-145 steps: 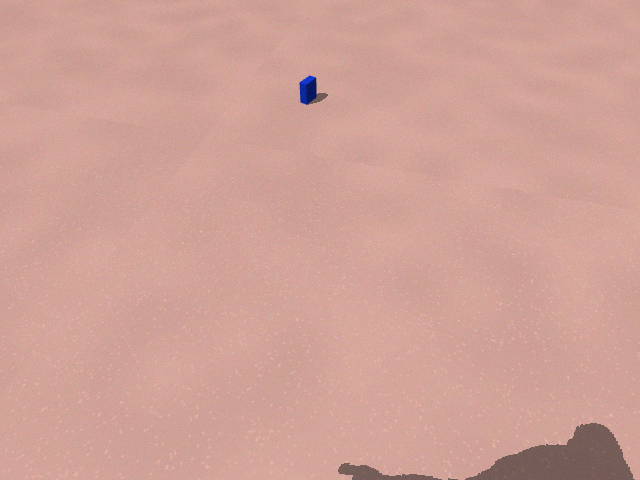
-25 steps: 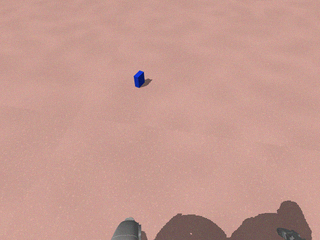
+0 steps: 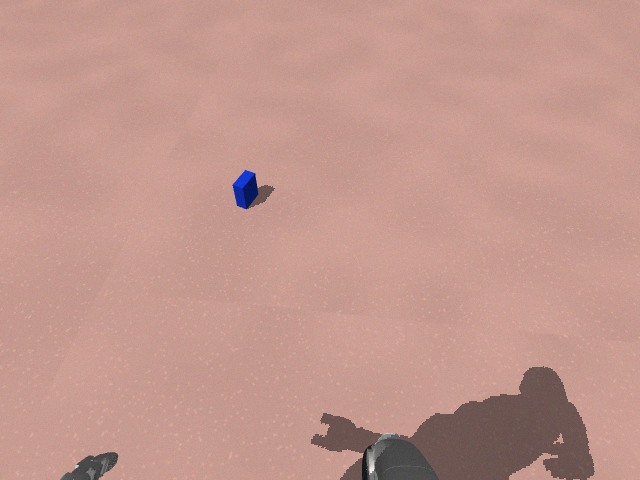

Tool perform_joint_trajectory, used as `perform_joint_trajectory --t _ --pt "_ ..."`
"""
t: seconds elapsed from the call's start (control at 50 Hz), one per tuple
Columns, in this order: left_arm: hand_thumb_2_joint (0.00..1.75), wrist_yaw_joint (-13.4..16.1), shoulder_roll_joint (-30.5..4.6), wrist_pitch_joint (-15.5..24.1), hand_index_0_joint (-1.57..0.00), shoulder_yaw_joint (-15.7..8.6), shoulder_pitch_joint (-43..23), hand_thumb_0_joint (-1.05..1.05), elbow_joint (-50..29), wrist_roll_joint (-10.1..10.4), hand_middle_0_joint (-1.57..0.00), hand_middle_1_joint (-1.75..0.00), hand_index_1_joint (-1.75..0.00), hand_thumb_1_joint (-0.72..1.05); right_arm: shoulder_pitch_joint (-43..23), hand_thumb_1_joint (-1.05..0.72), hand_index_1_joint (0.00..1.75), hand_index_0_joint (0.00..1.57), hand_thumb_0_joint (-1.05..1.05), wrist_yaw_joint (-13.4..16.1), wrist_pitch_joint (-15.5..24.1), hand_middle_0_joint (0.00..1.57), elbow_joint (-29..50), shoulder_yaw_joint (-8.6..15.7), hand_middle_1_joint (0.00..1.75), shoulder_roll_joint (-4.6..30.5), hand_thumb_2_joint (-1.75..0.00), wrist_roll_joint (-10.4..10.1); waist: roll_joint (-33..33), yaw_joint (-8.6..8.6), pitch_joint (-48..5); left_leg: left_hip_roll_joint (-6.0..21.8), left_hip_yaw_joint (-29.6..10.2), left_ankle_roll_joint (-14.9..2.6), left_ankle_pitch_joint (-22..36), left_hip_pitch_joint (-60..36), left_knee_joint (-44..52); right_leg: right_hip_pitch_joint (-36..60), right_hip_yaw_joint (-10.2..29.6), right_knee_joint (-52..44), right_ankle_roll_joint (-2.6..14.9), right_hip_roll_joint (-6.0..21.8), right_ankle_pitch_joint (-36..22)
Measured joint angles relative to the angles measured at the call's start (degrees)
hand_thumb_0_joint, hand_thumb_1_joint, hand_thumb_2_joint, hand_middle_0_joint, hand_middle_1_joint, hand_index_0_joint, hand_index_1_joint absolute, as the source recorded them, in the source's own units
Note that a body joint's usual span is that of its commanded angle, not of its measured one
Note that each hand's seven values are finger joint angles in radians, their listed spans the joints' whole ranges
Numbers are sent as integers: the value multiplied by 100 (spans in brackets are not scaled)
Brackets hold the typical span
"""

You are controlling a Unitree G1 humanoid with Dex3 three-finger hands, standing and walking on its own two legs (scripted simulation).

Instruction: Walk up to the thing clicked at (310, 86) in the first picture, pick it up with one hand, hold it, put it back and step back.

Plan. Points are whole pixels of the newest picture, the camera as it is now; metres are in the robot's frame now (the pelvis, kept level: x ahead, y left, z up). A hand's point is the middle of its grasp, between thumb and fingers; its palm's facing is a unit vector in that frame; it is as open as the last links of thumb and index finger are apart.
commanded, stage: walk up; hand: left
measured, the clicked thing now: (245, 189) +1.29 +0.27 -0.71
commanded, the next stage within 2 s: none
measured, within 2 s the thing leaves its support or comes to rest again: neither
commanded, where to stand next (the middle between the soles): +0.92 +0.00 m, yaw +3 degrees
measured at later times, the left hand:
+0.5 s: hand (143, 408) +0.24 +0.26 -0.14, palm faces +0.06 -0.92 -0.38, open 7.4 cm
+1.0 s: hand (167, 271) +0.48 +0.27 -0.13, palm faces -0.03 -0.93 -0.36, open 7.4 cm
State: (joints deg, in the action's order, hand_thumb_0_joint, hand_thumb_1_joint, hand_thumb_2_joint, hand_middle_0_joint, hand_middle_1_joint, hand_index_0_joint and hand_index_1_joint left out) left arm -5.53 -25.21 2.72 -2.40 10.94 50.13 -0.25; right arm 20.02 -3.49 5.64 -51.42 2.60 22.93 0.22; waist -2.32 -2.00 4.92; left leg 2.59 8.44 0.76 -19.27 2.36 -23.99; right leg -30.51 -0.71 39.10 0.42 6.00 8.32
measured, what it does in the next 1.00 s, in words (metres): walks ahead: right foot, then left foot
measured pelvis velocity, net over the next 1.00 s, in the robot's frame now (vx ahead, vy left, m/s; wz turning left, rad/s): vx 0.43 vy -0.01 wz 0.02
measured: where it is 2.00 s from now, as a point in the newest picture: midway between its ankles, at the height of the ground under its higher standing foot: (319, 294)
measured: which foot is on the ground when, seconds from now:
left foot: down 0.00-0.10, up 0.12-0.54, down 0.56-1.00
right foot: up 0.00-0.06, down 0.08-0.60, up 0.62-1.00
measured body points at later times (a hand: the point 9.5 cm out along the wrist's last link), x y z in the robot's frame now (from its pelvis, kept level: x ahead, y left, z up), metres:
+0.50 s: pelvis +0.23 -0.02 +0.00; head +0.25 -0.02 +0.45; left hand +0.24 +0.31 -0.11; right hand +0.34 -0.34 -0.11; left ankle +0.38 +0.13 -0.71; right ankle +0.18 -0.14 -0.74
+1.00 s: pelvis +0.43 -0.01 +0.00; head +0.44 -0.01 +0.45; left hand +0.49 +0.32 -0.11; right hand +0.48 -0.33 -0.11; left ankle +0.39 +0.12 -0.74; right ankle +0.57 -0.16 -0.71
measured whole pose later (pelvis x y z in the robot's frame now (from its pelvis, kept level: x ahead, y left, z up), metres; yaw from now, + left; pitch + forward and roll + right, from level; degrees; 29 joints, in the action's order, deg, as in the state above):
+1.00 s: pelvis +0.43 -0.01 +0.00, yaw +1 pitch -3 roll +2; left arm -5.3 -25.0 1.8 -3.3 15.8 52.9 -0.8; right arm 19.7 -3.4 4.9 -50.3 3.1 24.0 0.5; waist -1.6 -1.0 3.4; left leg 1.6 6.7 -0.2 -17.2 4.5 -24.8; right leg -27.2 0.1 37.6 -0.1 7.0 8.8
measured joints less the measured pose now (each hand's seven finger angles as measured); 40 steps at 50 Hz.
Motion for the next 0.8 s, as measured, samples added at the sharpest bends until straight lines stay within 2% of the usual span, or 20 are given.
perform_joint_trajectory --t 0.08,0.1,0.12,0.18,0.24,0.3,0.38,0.44,0.5,0.56,0.58,0.6,0.62,0.64,0.7,0.8 --pt "90 -8 44 27 -21 -53 -67 1 67 -40 -20 -30 -30 91 142 -90 30 21 1 30 -90 21 1 69 30 139 -90 -13 163 -88 -141 130 -25 158 -711 -231 -518 508 -214 -651 119 -171 -271" --pt "90 24 123 61 -21 -86 -119 1 101 -50 -20 -30 -30 91 118 -90 30 21 1 57 -124 21 -37 93 30 201 -90 -10 358 -66 -122 322 -78 89 -935 -171 -932 553 -304 -478 129 -317 -129" --pt "90 54 178 102 -21 -102 -159 1 85 -64 -20 -30 -30 91 71 -90 30 21 1 89 -166 21 -73 109 30 214 -90 -11 492 -57 -85 447 -243 -64 -961 19 -1557 578 -398 -249 145 -405 99" --pt "90 128 285 202 -21 -56 -160 1 -43 -6 -20 -30 -30 91 -69 -91 30 21 1 119 -264 20 -139 41 30 165 -90 -17 465 93 -37 136 -682 -210 -868 908 -3535 835 -420 -72 190 -346 502" --pt "90 199 404 243 -21 13 29 1 -78 41 -21 -30 -30 91 -263 -91 30 21 1 86 -266 20 -150 -2 30 209 -90 -76 531 243 -50 17 -821 -275 -330 1733 -4147 1349 -427 -587 175 -363 465" --pt "90 228 400 258 -21 31 293 1 -15 35 -21 -30 -30 90 -427 -91 30 21 1 19 -229 20 -19 25 30 240 -90 -63 607 328 -68 85 -1007 -247 161 2344 -3812 1782 -442 -1062 190 -468 429" --pt "90 242 312 241 -21 -3 588 1 65 -9 -21 -30 -30 90 -523 -91 30 21 1 -67 -264 20 41 99 30 245 -90 -7 648 358 -99 182 -1165 -78 647 2824 -2986 2244 -563 -1439 181 -581 543" --pt "90 242 207 242 -21 -71 746 1 56 -48 -21 -30 -30 90 -543 -91 30 20 0 -132 -319 20 -9 119 30 220 -90 58 584 423 -104 275 -1039 -21 910 2875 -2132 2512 -656 -1534 140 -615 740" --pt "90 246 91 229 -21 -117 846 1 49 -58 -21 -30 -30 90 -577 -91 30 20 1 -181 -314 20 -42 114 30 186 -90 90 484 478 -69 324 -850 -69 1143 2682 -1330 2720 -743 -1405 43 -606 1069" --pt "90 246 -11 165 -21 -122 964 1 73 -63 -21 -30 -30 90 -592 -91 30 21 1 -196 -266 20 -40 120 30 156 -90 104 343 502 -125 240 -644 -185 1200 2261 -836 2831 -783 -995 -83 -505 1587" --pt "90 260 -57 132 -21 -122 974 1 98 -63 -21 -30 -30 90 -625 -91 30 21 1 -175 -223 20 -39 133 30 112 -90 125 192 487 -107 123 -573 -201 1336 2188 -878 2799 -756 -675 -75 -356 1819" --pt "90 290 -69 85 -21 -124 952 1 140 -50 -21 -30 -30 90 -675 -91 30 21 1 -146 -172 20 -14 140 30 70 -90 163 28 488 -54 6 -458 -221 1186 2153 -1055 2643 -651 -137 10 -173 1946" --pt "90 315 -19 31 -21 -114 927 1 170 -29 -20 -30 -30 91 -705 -91 30 21 1 -111 -123 20 57 138 30 65 -90 185 -3 467 -17 -23 -402 -241 984 2138 -1241 2373 -429 571 69 -177 1991" --pt "90 331 38 -14 -21 -78 905 1 195 -16 -20 -30 -30 91 -720 -91 30 21 1 -84 -86 20 126 132 30 61 -90 148 33 414 4 -8 -402 -265 826 2091 -1347 2079 -231 1263 126 -293 2038" --pt "90 319 66 -59 -21 48 811 1 255 -2 -20 -30 -30 91 -673 -91 30 21 0 -2 -46 20 225 76 30 -50 -90 23 20 265 12 -10 -403 -269 718 1681 -1084 1280 119 2438 185 -502 1675" --pt "90 238 4 -30 -21 8 668 1 156 44 -20 -30 -30 91 -403 -90 30 21 0 42 -3 20 221 -38 30 -150 -90 -35 -146 208 -21 -115 -318 -269 750 972 -387 391 310 2077 57 -249 935"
